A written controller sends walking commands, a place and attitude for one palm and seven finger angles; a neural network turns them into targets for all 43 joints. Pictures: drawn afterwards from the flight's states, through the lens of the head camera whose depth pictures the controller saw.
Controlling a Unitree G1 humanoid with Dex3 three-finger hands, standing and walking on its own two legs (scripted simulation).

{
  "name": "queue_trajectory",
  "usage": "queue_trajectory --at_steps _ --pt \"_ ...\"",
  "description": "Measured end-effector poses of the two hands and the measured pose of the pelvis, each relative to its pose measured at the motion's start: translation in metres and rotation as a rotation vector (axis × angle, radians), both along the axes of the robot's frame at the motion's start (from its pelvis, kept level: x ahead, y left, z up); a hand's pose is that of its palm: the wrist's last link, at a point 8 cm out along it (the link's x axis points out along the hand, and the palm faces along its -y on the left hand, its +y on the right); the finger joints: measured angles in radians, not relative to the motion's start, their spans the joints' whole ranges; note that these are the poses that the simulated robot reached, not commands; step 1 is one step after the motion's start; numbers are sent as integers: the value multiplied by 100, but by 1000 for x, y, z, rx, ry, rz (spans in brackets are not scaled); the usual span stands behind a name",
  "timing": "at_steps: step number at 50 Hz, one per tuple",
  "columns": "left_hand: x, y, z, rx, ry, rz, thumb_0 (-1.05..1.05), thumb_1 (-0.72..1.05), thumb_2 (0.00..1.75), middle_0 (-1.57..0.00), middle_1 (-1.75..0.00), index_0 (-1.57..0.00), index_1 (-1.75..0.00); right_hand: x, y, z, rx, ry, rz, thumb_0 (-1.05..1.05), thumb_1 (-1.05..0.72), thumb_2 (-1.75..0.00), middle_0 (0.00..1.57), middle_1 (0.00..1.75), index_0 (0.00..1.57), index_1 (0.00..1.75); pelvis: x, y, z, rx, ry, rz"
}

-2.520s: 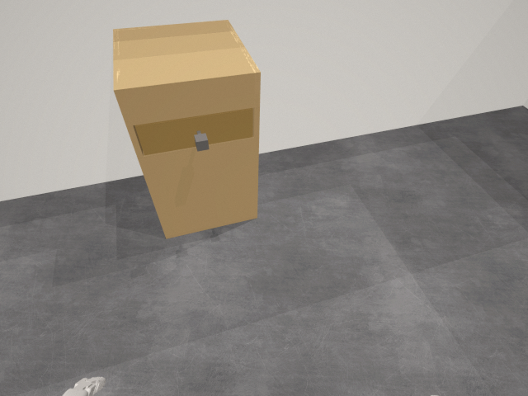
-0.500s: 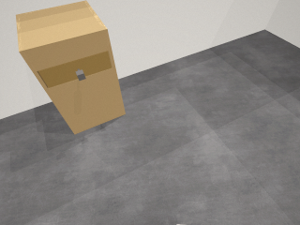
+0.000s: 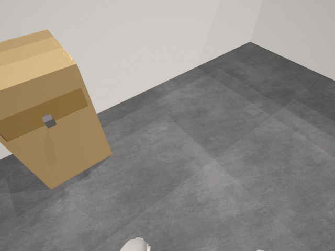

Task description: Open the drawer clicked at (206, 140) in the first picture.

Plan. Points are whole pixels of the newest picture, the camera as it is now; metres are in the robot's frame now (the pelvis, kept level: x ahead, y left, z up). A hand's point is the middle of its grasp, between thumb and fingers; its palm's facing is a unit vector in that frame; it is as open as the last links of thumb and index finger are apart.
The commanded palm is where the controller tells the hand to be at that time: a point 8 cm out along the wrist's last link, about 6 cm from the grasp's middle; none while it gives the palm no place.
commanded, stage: walk to a spot facing it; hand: left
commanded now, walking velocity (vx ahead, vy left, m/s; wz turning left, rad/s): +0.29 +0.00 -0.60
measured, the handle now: (48, 118) +0.64 +0.65 -0.22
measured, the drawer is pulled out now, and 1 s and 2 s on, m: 0.00 0.00 0.00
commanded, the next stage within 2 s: none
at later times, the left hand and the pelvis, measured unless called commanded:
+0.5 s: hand (96, 190) +0.31 +0.29 -0.18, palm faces -0.25 -0.95 -0.20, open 7.4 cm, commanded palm none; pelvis +0.16 +0.11 +0.00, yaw -19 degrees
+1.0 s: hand (147, 168) +0.41 +0.13 -0.18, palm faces -0.57 -0.80 -0.20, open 7.4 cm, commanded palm none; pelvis +0.21 +0.06 -0.03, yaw -37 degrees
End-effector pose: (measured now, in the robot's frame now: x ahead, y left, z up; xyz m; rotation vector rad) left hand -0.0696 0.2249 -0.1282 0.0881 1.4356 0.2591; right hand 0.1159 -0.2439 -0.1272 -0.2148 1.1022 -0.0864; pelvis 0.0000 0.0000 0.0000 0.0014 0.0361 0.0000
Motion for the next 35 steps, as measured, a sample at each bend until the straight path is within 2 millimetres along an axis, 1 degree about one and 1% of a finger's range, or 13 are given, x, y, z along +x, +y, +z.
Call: queue_trajectory --at_steps 5,8,9,11,13,16,19,22,24,27,31,35 --pt "38 28 -13 -21 38 -35 0 90 90 -20 -30 -20 -30 59 38 6 14 -82 -13 1 -90 -90 20 30 20 30 41 28 -7 -15 -3 -60" --pt "70 53 -30 -37 62 -72 0 90 90 -20 -30 -20 -30 94 61 8 2 -154 -33 1 -90 -90 20 30 20 30 70 48 -18 -25 -8 -103" --pt "84 63 -37 -43 68 -87 0 90 90 -20 -30 -20 -30 101 66 8 -9 -178 -47 1 -90 -90 20 30 20 30 78 54 -23 -29 -14 -118" --pt "119 81 -45 -45 59 -131 0 90 90 -20 -30 -20 -30 101 74 11 -25 -189 -85 1 -90 -90 20 30 20 30 91 64 -24 -27 -34 -165" --pt "163 96 -45 -41 20 -187 1 90 90 -20 -30 -20 -30 90 79 16 -42 -164 -137 0 -90 -90 20 30 21 30 104 72 -19 -35 -48 -202" --pt "234 112 -38 -39 -79 -258 1 91 90 -20 -30 -19 -30 60 87 18 -67 -73 -217 0 -90 -90 20 30 21 30 121 84 -9 -53 -58 -231" --pt "299 119 -27 -33 -177 -320 0 91 90 -19 -30 -19 -30 26 95 16 -83 36 -305 0 -91 -90 20 30 21 30 135 95 -4 -63 -58 -266" --pt "349 118 -21 -31 -229 -381 0 91 90 -19 -30 -19 -30 -8 105 13 -86 134 -392 0 -91 -90 20 30 20 30 148 104 -3 -63 -55 -303" --pt "374 114 -19 -33 -241 -419 0 91 90 -19 -30 -19 -30 -27 115 10 -79 189 -444 0 -91 -90 20 30 20 30 156 108 -3 -61 -53 -327" --pt "401 103 -20 -45 -236 -474 0 91 90 -19 -30 -19 -30 -50 133 5 -56 257 -515 0 -91 -90 20 30 20 30 167 112 -5 -55 -50 -363" --pt "425 80 -25 -73 -205 -544 0 91 90 -19 -30 -19 -30 -70 158 -2 -10 323 -597 0 -91 -90 20 30 20 30 180 112 -8 -48 -45 -412" --pt "443 49 -30 -106 -180 -619 0 91 90 -19 -30 -19 -30 -79 179 -9 44 365 -670 0 -90 -90 20 30 20 30 190 108 -12 -41 -40 -463"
